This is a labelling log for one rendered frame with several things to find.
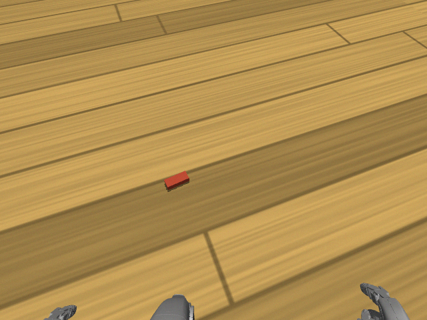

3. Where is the small box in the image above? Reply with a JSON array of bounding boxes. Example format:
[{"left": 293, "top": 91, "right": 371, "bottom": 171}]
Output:
[{"left": 164, "top": 171, "right": 189, "bottom": 190}]

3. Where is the left robot hand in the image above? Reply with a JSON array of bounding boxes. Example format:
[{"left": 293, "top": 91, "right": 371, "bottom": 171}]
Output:
[{"left": 44, "top": 305, "right": 77, "bottom": 320}]

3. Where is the right robot hand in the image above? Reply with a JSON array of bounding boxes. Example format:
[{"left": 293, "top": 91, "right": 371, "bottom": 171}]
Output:
[{"left": 357, "top": 283, "right": 410, "bottom": 320}]

